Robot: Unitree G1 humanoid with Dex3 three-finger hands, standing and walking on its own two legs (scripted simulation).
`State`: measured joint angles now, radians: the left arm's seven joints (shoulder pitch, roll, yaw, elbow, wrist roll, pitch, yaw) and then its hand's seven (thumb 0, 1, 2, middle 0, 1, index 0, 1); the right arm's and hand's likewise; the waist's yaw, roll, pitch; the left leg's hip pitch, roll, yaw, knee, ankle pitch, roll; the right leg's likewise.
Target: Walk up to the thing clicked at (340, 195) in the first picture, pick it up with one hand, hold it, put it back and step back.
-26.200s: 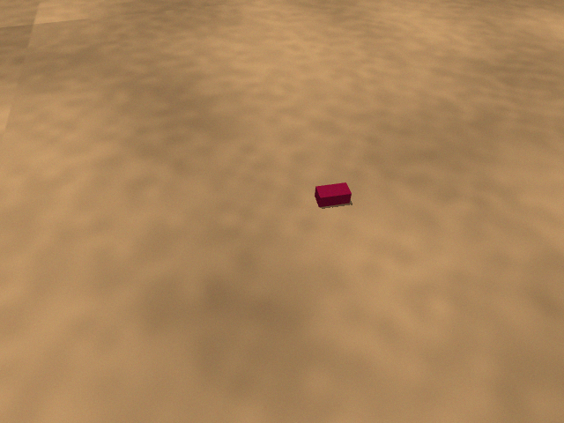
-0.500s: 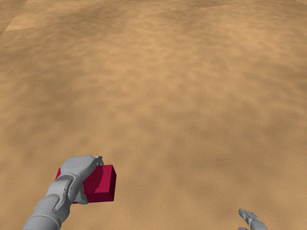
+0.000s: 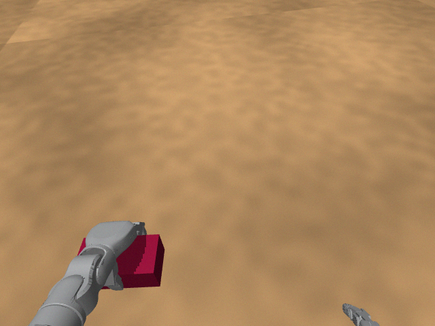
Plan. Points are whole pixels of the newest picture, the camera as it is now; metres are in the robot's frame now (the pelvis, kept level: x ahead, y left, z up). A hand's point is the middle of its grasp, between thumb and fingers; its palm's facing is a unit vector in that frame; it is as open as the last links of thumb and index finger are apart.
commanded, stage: crouch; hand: left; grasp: from above
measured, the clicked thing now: (121, 261) +0.29 +0.22 -0.08
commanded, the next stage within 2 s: lower in 1.86 s
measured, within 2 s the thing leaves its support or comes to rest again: neither
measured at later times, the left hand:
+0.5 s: hand (137, 273) +0.31 +0.23 -0.21, palm faces -0.43 +0.05 -0.90, open 11.3 cm
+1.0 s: hand (158, 285) +0.36 +0.23 -0.45, palm faces -0.48 +0.00 -0.88, open 11.3 cm
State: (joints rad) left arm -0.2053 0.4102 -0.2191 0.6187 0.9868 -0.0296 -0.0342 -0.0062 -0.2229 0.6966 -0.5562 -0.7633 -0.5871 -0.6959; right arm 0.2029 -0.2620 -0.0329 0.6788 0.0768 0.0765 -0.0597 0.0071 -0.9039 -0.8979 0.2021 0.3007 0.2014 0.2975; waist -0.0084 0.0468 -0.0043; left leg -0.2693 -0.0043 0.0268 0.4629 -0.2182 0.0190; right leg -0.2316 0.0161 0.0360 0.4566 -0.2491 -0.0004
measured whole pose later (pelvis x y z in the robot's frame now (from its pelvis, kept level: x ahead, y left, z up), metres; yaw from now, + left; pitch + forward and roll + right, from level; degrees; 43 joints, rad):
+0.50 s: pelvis -0.04 +0.00 -0.10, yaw +1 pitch +20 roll -2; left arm -0.50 0.40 -0.16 1.08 1.19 -0.10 0.33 -0.01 -0.21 0.69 -0.55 -0.76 -0.58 -0.69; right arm 0.23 -0.29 -0.07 0.70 0.00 0.04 0.00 0.00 -0.89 -0.89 0.20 0.30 0.20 0.30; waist -0.08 0.01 -0.15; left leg -1.07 0.01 -0.01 1.17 -0.46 0.02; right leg -1.00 0.03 -0.01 1.14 -0.49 0.00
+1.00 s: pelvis -0.08 +0.01 -0.29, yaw -3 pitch +38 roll -6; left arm -0.79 0.54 0.00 1.28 1.22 -0.16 0.36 -0.01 -0.24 0.70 -0.57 -0.75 -0.60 -0.68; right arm 0.22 -0.23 -0.01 0.76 -0.07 -0.05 0.03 0.00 -0.90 -0.89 0.21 0.30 0.21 0.30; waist -0.18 0.04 -0.19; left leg -1.94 0.01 -0.04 1.88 -0.60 0.03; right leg -1.85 0.04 -0.06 1.85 -0.66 0.01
